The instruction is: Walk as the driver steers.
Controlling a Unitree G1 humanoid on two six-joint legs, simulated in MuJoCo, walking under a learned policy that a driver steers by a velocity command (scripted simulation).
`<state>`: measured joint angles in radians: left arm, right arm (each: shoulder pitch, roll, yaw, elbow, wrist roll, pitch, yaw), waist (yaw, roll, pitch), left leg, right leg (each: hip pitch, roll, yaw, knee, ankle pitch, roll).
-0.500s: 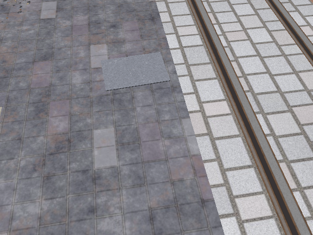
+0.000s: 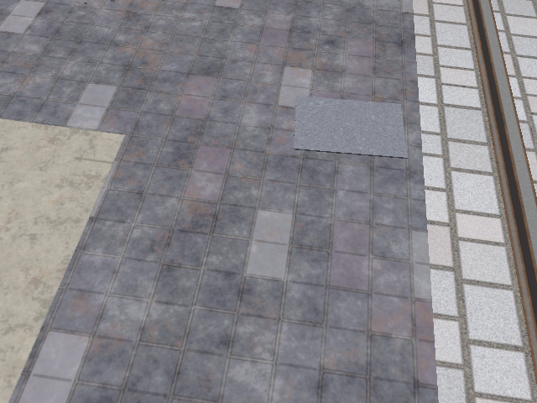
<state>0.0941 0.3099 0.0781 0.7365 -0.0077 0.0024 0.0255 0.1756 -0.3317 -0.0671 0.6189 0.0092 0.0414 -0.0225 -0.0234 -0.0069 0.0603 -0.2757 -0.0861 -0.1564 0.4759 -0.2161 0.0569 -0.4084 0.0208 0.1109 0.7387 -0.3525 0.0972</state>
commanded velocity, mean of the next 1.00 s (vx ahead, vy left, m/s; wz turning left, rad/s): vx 0.25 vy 0.00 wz -0.26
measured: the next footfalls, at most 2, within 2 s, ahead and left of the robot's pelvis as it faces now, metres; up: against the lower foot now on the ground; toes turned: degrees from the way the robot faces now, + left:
right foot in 0.10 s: +0.06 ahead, -0.14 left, +0.00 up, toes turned +7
left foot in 0.38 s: +0.03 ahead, +0.11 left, +0.00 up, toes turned -5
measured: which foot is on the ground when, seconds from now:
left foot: down 0.00-0.10, up 0.12-0.36, down 0.38-0.76, up 0.78-1.00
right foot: up 0.00-0.08, down 0.10-0.42, up 0.44-0.74, down 0.76-1.00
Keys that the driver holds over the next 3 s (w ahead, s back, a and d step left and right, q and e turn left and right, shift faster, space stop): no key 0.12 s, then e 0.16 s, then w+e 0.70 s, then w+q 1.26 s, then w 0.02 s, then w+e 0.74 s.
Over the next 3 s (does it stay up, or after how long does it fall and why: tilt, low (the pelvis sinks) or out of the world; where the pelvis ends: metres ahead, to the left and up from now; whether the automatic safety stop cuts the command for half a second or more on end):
stays up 1.35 -0.20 -0.01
